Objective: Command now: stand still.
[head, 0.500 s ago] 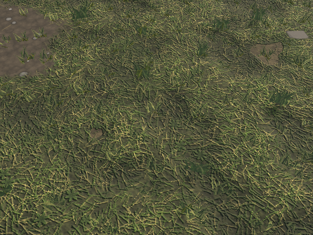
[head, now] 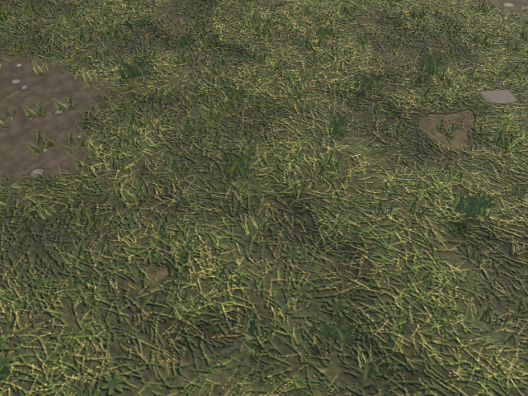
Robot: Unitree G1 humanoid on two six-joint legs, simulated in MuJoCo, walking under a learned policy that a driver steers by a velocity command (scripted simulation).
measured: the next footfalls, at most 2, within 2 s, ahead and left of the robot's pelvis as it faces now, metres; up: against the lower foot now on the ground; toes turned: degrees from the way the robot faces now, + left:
left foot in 1.16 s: +0.39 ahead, +0.13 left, +0.00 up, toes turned +12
right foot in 1.66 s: +0.72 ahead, +0.04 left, +0.00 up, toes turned +29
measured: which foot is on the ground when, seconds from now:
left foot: down 0.00-0.72, up 0.74-1.00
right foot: down 0.00-1.00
